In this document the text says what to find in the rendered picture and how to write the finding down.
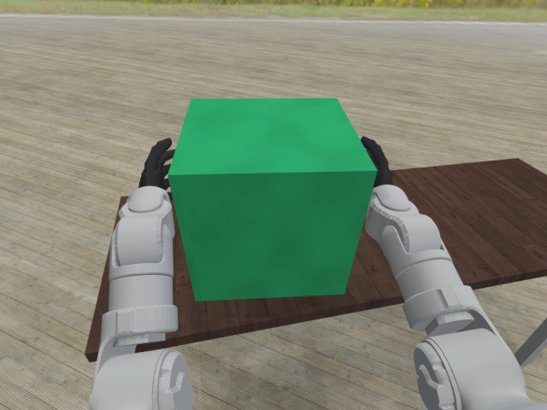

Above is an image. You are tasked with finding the robot right upper arm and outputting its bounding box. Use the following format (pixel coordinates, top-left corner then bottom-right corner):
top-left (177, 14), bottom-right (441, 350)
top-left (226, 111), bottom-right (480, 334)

top-left (414, 328), bottom-right (547, 410)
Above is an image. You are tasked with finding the robot left hand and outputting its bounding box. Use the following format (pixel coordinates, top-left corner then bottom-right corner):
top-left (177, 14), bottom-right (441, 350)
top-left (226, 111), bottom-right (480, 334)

top-left (138, 138), bottom-right (175, 201)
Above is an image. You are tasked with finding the table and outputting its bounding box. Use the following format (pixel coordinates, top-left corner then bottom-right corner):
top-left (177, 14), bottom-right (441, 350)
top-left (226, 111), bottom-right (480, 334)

top-left (85, 158), bottom-right (547, 367)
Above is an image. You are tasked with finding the robot right forearm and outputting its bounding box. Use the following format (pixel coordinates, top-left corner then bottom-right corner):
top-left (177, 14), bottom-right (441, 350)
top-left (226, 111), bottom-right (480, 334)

top-left (365, 184), bottom-right (526, 391)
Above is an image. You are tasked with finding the robot left upper arm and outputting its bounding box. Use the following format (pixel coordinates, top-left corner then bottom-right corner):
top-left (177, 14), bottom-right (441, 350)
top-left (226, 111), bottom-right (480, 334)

top-left (91, 348), bottom-right (193, 410)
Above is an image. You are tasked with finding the carton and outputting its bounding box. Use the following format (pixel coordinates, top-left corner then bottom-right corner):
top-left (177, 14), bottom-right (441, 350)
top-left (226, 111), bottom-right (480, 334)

top-left (168, 98), bottom-right (378, 302)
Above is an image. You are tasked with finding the robot right hand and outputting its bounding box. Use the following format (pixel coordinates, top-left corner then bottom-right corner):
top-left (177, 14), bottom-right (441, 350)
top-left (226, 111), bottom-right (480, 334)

top-left (361, 137), bottom-right (393, 188)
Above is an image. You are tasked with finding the robot left forearm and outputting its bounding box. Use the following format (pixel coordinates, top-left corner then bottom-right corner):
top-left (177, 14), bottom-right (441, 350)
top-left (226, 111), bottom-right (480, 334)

top-left (89, 186), bottom-right (178, 410)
